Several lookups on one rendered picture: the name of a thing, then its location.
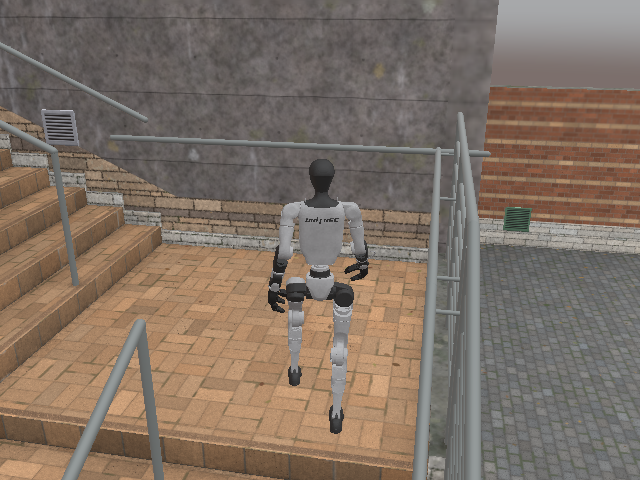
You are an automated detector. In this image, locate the left robot hand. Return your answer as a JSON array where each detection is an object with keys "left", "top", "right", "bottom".
[{"left": 268, "top": 289, "right": 287, "bottom": 313}]

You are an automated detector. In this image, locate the robot thigh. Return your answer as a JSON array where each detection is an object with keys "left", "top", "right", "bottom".
[
  {"left": 286, "top": 277, "right": 306, "bottom": 327},
  {"left": 330, "top": 282, "right": 354, "bottom": 366}
]

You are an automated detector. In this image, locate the robot left thigh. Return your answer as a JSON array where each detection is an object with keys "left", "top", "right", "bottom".
[{"left": 286, "top": 277, "right": 306, "bottom": 327}]

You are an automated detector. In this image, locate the robot right upper arm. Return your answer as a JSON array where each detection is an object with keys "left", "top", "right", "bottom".
[{"left": 342, "top": 202, "right": 366, "bottom": 255}]

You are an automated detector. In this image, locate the robot left upper arm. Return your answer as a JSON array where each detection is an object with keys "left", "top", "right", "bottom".
[{"left": 278, "top": 202, "right": 301, "bottom": 260}]

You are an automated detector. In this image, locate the right robot hand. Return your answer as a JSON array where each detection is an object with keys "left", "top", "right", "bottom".
[{"left": 344, "top": 263, "right": 368, "bottom": 281}]

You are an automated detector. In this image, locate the robot right thigh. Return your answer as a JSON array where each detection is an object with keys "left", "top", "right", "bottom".
[{"left": 330, "top": 282, "right": 354, "bottom": 366}]

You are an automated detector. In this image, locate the left robot forearm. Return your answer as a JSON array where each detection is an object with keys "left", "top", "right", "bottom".
[{"left": 268, "top": 245, "right": 288, "bottom": 292}]

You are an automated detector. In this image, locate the right robot forearm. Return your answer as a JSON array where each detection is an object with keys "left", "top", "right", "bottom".
[{"left": 354, "top": 240, "right": 369, "bottom": 270}]

